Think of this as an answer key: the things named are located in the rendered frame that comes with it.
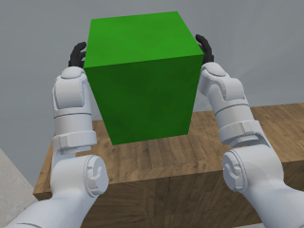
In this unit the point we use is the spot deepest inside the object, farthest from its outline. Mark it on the robot right forearm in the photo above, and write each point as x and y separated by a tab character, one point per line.
236	123

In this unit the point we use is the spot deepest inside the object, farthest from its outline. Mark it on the robot left forearm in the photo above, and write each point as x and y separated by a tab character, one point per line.
71	108

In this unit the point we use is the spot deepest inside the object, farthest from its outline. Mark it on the pedestal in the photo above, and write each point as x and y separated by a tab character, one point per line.
177	182

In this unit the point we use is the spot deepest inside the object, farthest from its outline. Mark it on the robot right hand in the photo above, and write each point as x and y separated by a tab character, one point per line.
206	49

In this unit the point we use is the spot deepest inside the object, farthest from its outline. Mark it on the carton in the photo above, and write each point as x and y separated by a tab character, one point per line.
144	72

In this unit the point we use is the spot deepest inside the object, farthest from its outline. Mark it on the right robot upper arm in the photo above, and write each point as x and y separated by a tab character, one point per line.
256	173

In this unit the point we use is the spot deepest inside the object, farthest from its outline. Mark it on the left robot upper arm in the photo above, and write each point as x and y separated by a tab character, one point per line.
75	185

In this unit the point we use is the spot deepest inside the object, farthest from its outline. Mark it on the robot left hand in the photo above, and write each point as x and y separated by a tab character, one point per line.
76	56

